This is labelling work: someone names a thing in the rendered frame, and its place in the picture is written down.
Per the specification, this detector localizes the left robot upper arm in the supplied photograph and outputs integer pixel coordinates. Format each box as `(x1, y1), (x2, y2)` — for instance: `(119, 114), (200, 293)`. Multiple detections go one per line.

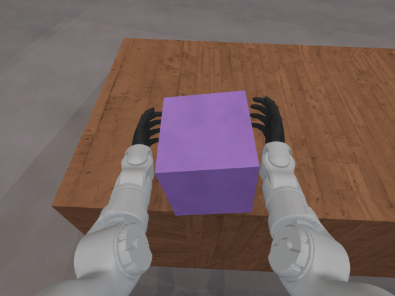
(35, 221), (152, 296)

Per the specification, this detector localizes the robot right forearm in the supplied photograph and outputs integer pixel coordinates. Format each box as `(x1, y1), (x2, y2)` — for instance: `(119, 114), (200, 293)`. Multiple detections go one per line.
(259, 141), (334, 240)

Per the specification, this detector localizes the robot right hand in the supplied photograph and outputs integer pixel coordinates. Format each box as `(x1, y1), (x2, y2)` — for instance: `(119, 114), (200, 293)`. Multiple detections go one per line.
(250, 96), (285, 144)

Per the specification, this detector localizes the carton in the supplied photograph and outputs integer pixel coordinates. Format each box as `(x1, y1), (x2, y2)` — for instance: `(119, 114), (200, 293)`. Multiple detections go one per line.
(155, 91), (259, 216)

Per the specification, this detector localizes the robot left forearm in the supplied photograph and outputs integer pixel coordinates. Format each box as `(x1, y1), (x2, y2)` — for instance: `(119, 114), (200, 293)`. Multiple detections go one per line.
(74, 144), (154, 268)

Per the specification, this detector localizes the right robot upper arm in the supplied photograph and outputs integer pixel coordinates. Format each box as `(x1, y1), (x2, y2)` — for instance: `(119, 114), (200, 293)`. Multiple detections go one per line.
(268, 224), (395, 296)

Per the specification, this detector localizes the pedestal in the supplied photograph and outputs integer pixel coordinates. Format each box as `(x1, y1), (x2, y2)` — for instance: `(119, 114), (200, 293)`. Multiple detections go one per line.
(51, 38), (395, 278)

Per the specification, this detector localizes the robot left hand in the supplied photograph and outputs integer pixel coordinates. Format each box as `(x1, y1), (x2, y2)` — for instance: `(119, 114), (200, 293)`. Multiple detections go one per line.
(132, 107), (162, 147)

